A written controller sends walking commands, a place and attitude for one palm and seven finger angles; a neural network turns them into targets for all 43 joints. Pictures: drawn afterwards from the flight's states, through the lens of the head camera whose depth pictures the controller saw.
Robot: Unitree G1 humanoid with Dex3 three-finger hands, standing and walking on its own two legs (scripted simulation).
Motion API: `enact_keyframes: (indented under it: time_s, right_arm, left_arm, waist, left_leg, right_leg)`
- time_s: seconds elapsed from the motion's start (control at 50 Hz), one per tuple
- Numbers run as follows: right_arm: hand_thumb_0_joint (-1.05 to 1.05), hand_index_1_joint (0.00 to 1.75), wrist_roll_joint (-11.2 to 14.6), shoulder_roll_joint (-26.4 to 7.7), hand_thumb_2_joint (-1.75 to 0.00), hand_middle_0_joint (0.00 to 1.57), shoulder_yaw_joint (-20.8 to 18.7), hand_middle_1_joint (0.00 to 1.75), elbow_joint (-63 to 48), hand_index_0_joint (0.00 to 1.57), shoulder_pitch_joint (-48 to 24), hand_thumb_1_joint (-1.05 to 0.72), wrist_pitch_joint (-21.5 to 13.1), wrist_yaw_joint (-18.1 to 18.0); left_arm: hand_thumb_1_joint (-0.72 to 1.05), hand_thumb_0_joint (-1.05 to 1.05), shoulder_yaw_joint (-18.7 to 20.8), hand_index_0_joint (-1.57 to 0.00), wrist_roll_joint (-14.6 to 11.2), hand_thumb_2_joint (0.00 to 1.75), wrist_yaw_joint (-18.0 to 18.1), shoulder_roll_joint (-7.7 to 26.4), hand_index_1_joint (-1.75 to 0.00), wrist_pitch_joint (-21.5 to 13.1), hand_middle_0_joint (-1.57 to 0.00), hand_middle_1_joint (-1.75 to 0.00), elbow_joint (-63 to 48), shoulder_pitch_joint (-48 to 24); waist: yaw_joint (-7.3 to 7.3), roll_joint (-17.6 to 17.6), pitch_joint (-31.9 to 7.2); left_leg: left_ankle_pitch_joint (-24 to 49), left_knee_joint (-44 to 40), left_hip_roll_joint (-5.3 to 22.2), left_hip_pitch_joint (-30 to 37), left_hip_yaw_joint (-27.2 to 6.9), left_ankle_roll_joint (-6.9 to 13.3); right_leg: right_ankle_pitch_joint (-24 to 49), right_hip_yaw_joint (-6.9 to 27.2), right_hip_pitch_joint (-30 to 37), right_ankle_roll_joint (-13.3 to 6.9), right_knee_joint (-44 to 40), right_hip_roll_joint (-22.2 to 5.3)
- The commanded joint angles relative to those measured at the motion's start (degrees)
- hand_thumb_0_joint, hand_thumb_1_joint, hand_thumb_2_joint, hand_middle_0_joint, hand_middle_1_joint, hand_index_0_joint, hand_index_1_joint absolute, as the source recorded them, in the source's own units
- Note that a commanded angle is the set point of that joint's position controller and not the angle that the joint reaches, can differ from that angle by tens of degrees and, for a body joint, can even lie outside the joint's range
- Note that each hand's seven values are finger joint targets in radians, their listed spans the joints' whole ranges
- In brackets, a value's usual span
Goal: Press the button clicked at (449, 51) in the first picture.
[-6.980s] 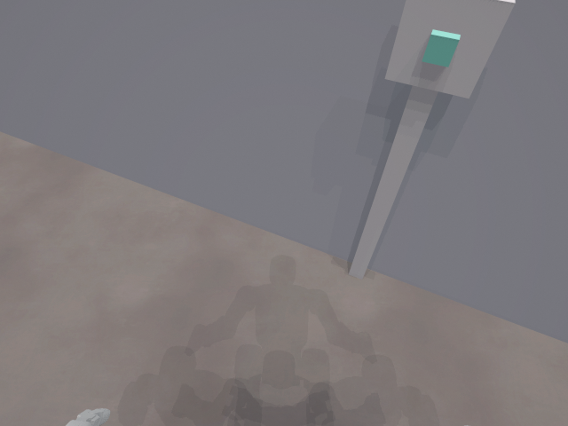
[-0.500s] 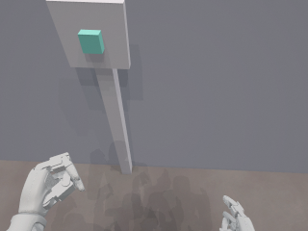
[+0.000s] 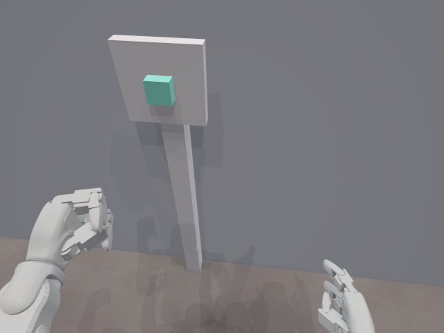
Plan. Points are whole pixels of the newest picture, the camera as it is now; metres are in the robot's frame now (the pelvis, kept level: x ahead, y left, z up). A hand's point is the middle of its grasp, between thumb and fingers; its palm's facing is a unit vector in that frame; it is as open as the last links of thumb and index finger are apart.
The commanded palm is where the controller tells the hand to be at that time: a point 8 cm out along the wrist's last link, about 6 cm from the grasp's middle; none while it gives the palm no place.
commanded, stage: raise the hand and make a fist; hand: left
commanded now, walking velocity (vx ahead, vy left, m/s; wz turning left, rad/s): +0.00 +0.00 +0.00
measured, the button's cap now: (160, 89) +0.53 +0.20 +0.20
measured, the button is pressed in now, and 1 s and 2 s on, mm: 0 0 0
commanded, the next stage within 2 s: aim a knuckle at the button in 0.66 s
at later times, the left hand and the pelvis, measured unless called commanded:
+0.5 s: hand (100, 206) +0.23 +0.20 +0.19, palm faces +0.05 -1.00 -0.07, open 3.1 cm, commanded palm +0.19 +0.24 +0.20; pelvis -0.01 -0.01 +0.01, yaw -1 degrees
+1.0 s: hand (110, 189) +0.26 +0.20 +0.19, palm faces +0.07 -1.00 -0.05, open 3.1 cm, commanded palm +0.23 +0.24 +0.19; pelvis -0.02 -0.02 +0.01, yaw +0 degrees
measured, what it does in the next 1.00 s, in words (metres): stands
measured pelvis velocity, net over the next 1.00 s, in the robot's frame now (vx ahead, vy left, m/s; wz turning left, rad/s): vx -0.02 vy -0.02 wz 0.00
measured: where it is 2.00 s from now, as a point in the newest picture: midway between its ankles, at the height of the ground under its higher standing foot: outside the picture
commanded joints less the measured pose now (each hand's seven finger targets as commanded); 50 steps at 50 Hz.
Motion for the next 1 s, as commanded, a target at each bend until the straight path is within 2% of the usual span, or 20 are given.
enact_keyframes:
  time_s: [0.0, 0.08, 0.1, 0.14, 0.24, 0.28, 0.32, 0.34, 0.48, 0.5, 0.56, 0.64, 0.7, 0.74, 0.78, 0.8, 0.86, 0.92, 0.94, 0.98]
  right_arm:
    - [0.0, 0.3, 0.62, -7.09, -0.9, 0.2, -2.81, 0.3, -8.44, 0.2, -6.25, -0.9, -2.49, -1.0]
    - [0.0, 0.3, 0.89, -7.0, -0.9, 0.2, -2.65, 0.3, -8.11, 0.2, -7.43, -0.9, -1.91, -1.19]
    - [0.0, 0.3, 0.93, -7.05, -0.9, 0.2, -2.5, 0.3, -8.01, 0.2, -7.86, -0.9, -1.77, -1.29]
    - [0.0, 0.3, 1.11, -6.94, -0.9, 0.2, -2.46, 0.3, -8.04, 0.2, -8.44, -0.9, -1.47, -1.33]
    - [0.0, 0.3, 1.4, -7.01, -0.9, 0.2, -2.2, 0.3, -7.76, 0.2, -9.75, -0.9, -0.9, -1.56]
    - [0.0, 0.3, 1.54, -6.93, -0.9, 0.2, -2.2, 0.3, -7.78, 0.2, -9.9, -0.9, -0.44, -1.52]
    - [0.0, 0.3, 1.75, -7.09, -0.9, 0.2, -2.26, 0.3, -7.96, 0.2, -10.17, -0.9, 0.15, -1.32]
    - [0.0, 0.3, 1.82, -7.07, -0.9, 0.2, -2.32, 0.3, -8.13, 0.2, -10.52, -0.9, 0.32, -1.21]
    - [0.0, 0.3, 1.36, -6.63, -0.9, 0.2, -2.32, 0.3, -8.74, 0.2, -10.7, -0.9, 0.06, -1.45]
    - [0.0, 0.3, 1.2, -6.72, -0.9, 0.2, -2.28, 0.3, -8.46, 0.2, -10.67, -0.9, -0.06, -1.47]
    - [0.0, 0.3, 1.37, -6.62, -0.9, 0.2, -2.33, 0.3, -8.27, 0.2, -10.39, -0.9, -0.7, -1.81]
    - [0.0, 0.3, 1.48, -6.92, -0.9, 0.2, -2.31, 0.3, -7.78, 0.2, -10.42, -0.9, -1.16, -2.11]
    - [0.0, 0.3, 1.44, -7.02, -0.9, 0.2, -2.22, 0.3, -7.62, 0.2, -10.74, -0.9, -1.39, -2.11]
    - [0.0, 0.3, 1.56, -6.96, -0.9, 0.2, -2.24, 0.3, -7.81, 0.2, -10.67, -0.9, -1.43, -2.05]
    - [0.0, 0.3, 1.57, -7.09, -0.9, 0.2, -2.25, 0.3, -6.83, 0.2, -10.28, -0.9, -1.4, -2.44]
    - [0.0, 0.3, 1.46, -7.3, -0.9, 0.2, -2.33, 0.3, -6.5, 0.2, -10.11, -0.9, -1.28, -2.67]
    - [0.0, 0.3, 1.65, -7.13, -0.9, 0.2, -2.33, 0.3, -6.29, 0.2, -10.15, -0.9, -1.26, -3.03]
    - [0.0, 0.3, 1.58, -7.29, -0.9, 0.2, -2.33, 0.3, -5.99, 0.2, -9.77, -0.9, -0.86, -3.21]
    - [0.0, 0.3, 1.56, -7.25, -0.9, 0.2, -2.33, 0.3, -5.87, 0.2, -9.73, -0.9, -0.64, -3.24]
    - [0.0, 0.3, 1.49, -7.15, -0.9, 0.2, -2.41, 0.3, -6.26, 0.2, -9.81, -0.9, -0.48, -3.25]
  left_arm:
    - [0.9, 0.0, 6.51, -1.3, -2.11, 0.9, -0.76, 9.57, -1.5, -0.37, -1.3, -1.5, -11.78, -12.18]
    - [0.9, 0.0, 7.59, -1.3, -2.5, 0.9, -1.55, 10.83, -1.5, 2.14, -1.3, -1.5, -12.07, -16.93]
    - [0.9, 0.0, 8.17, -1.3, -2.72, 0.9, -1.77, 11.5, -1.5, 2.82, -1.3, -1.5, -11.53, -18.0]
    - [0.9, 0.0, 8.49, -1.3, -2.59, 0.9, -2.06, 12.08, -1.5, 3.95, -1.3, -1.5, -12.3, -20.27]
    - [0.9, 0.0, 10.77, -1.3, -3.13, 0.9, -2.18, 13.96, -1.5, 7.02, -1.3, -1.5, -10.42, -24.17]
    - [0.9, 0.0, 9.94, -1.3, -3.33, 0.9, -2.44, 12.05, -1.5, 8.52, -1.3, -1.5, -8.08, -21.78]
    - [0.9, 0.0, 9.7, -1.3, -3.7, 0.9, -2.86, 11.31, -1.5, 9.81, -1.3, -1.5, -6.13, -19.72]
    - [0.9, 0.0, 9.42, -1.3, -3.68, 0.9, -2.82, 11.09, -1.5, 9.96, -1.3, -1.5, -7.43, -20.1]
    - [0.9, 0.0, 10.5, -1.3, -2.19, 0.9, -0.02, 13.13, -1.5, 7.26, -1.3, -1.5, -12.74, -23.34]
    - [0.9, 0.0, 10.49, -1.3, -2.26, 0.9, 0.16, 13.36, -1.5, 6.75, -1.3, -1.5, -13.07, -23.98]
    - [0.9, 0.0, 9.26, -1.3, -1.57, 0.9, 0.4, 12.52, -1.5, 6.08, -1.3, -1.5, -12.62, -24.1]
    - [0.9, 0.0, 9.0, -1.3, -2.07, 0.9, -0.42, 12.23, -1.5, 6.82, -1.3, -1.5, -9.98, -23.08]
    - [0.9, 0.0, 9.19, -1.3, -2.5, 0.9, -0.9, 12.23, -1.5, 7.42, -1.3, -1.5, -9.16, -22.95]
    - [0.9, 0.0, 9.07, -1.3, -2.33, 0.9, -0.85, 12.26, -1.5, 7.42, -1.3, -1.5, -10.29, -23.49]
    - [0.9, 0.0, 8.4, -1.3, -2.04, 0.9, -0.34, 12.46, -1.5, 7.3, -1.3, -1.5, -7.19, -28.92]
    - [0.9, 0.0, 9.01, -1.3, -2.17, 0.9, -0.17, 13.18, -1.5, 7.28, -1.3, -1.5, -5.27, -30.63]
    - [0.9, 0.0, 6.71, -1.3, -0.95, 0.9, -0.01, 12.08, -1.5, 6.6, -1.3, -1.5, -2.63, -36.34]
    - [0.9, 0.0, 7.15, -1.3, -0.36, 0.9, -0.21, 13.37, -1.5, 6.3, -1.3, -1.5, 1.65, -38.69]
    - [0.9, 0.0, 6.18, -1.3, -0.13, 0.9, -0.34, 12.61, -1.5, 5.98, -1.3, -1.5, 2.47, -41.06]
    - [0.9, 0.0, 6.24, -1.3, 0.2, 0.9, -0.4, 12.79, -1.5, 5.64, -1.3, -1.5, 3.66, -42.27]
  waist:
    - [-0.49, 0.57, -4.86]
    - [-0.41, 1.38, -5.57]
    - [-0.18, 0.21, -5.04]
    - [-0.08, 2.63, -5.78]
    - [0.43, 0.36, -5.41]
    - [0.43, 0.23, -4.13]
    - [0.6, -2.4, -3.48]
    - [0.46, -1.56, -3.09]
    - [0.33, 1.25, -3.4]
    - [0.29, 0.34, -2.98]
    - [0.01, 3.27, -2.6]
    - [-0.05, -0.45, -1.77]
    - [0.15, -0.09, -0.71]
    - [0.17, 1.35, -1.69]
    - [-0.81, -0.23, -0.95]
    - [-0.88, -2.96, -0.17]
    - [-1.45, 1.42, -1.52]
    - [-1.34, -0.32, -3.03]
    - [-1.73, -0.72, -3.46]
    - [-1.32, 0.97, -5.24]
  left_leg:
    - [19.75, -8.3, -3.06, 2.71, -1.6, 1.57]
    - [20.19, -9.51, -3.2, 4.86, -1.38, 1.6]
    - [20.59, -9.68, -3.29, 4.86, -1.47, 1.74]
    - [20.97, -10.34, -3.34, 6.21, -1.19, 1.67]
    - [19.93, -11.91, -3.43, 6.94, -1.39, 1.75]
    - [19.58, -12.22, -3.47, 6.86, -1.11, 1.65]
    - [18.58, -12.33, -3.44, 6.18, -0.75, 1.82]
    - [17.99, -12.4, -3.47, 6.18, -0.61, 1.78]
    - [13.33, -13.18, -3.5, 6.7, -0.42, 1.8]
    - [12.87, -13.17, -3.44, 6.44, -0.65, 1.86]
    - [12.06, -13.39, -3.54, 7.17, -0.37, 1.83]
    - [11.03, -13.48, -3.48, 6.59, -0.57, 2.07]
    - [10.96, -13.44, -3.53, 6.26, -0.64, 2.06]
    - [11.56, -13.47, -3.54, 6.63, -0.54, 1.96]
    - [9.91, -13.63, -3.59, 6.41, -0.76, 1.99]
    - [9.13, -13.42, -3.53, 5.87, -0.85, 2.14]
    - [9.52, -13.45, -3.83, 7.09, -0.7, 2.12]
    - [10.67, -13.34, -3.7, 6.82, -0.67, 2.13]
    - [11.02, -13.41, -3.77, 7.07, -0.68, 2.12]
    - [12.78, -13.18, -3.88, 7.68, -0.58, 2.09]
  right_leg:
    - [17.87, 0.29, 5.37, -2.1, -5.2, 3.84]
    - [18.71, 0.38, 6.24, -1.92, -6.45, 3.5]
    - [19.03, 0.57, 7.0, -2.05, -6.87, 3.66]
    - [19.33, 0.66, 7.31, -2.08, -7.23, 3.4]
    - [17.87, 0.68, 8.16, -2.02, -8.56, 3.35]
    - [17.59, 0.52, 7.5, -1.99, -8.84, 3.37]
    - [16.77, 0.9, 7.52, -1.73, -9.45, 3.37]
    - [16.09, 1.01, 7.26, -1.68, -9.7, 3.27]
    - [8.38, 1.79, 6.22, -1.63, -11.1, 3.31]
    - [7.5, 2.01, 6.41, -1.67, -11.55, 3.38]
    - [6.89, 2.01, 5.76, -1.68, -11.76, 3.3]
    - [5.59, 2.28, 5.79, -1.38, -12.49, 3.33]
    - [5.57, 2.43, 5.56, -1.46, -12.67, 3.41]
    - [6.31, 2.19, 5.77, -1.45, -12.15, 3.32]
    - [4.17, 2.28, 4.48, -1.19, -12.66, 3.42]
    - [2.47, 2.68, 4.24, -1.07, -13.3, 3.57]
    - [3.73, 2.64, 3.81, -1.37, -12.46, 3.31]
    - [5.65, 2.81, 5.07, -1.44, -12.05, 3.18]
    - [6.34, 2.59, 5.11, -1.43, -11.79, 3.17]
    - [9.16, 2.61, 5.93, -1.7, -10.96, 3.04]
